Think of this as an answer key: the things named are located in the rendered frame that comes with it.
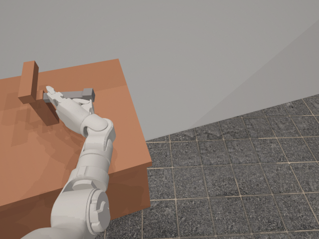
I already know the tap lever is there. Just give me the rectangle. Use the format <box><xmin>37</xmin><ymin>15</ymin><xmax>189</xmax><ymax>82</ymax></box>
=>
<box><xmin>43</xmin><ymin>88</ymin><xmax>95</xmax><ymax>103</ymax></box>

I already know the left robot forearm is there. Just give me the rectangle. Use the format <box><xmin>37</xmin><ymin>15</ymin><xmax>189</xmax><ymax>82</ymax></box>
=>
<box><xmin>50</xmin><ymin>114</ymin><xmax>116</xmax><ymax>226</ymax></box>

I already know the left robot hand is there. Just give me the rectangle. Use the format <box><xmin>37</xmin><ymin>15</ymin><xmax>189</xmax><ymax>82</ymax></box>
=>
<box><xmin>46</xmin><ymin>86</ymin><xmax>95</xmax><ymax>134</ymax></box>

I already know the counter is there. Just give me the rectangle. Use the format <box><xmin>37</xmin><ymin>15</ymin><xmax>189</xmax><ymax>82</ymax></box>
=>
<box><xmin>0</xmin><ymin>59</ymin><xmax>152</xmax><ymax>239</ymax></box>

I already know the robot left upper arm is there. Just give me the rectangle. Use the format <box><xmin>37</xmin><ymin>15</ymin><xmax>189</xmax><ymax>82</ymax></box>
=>
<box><xmin>21</xmin><ymin>188</ymin><xmax>111</xmax><ymax>239</ymax></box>

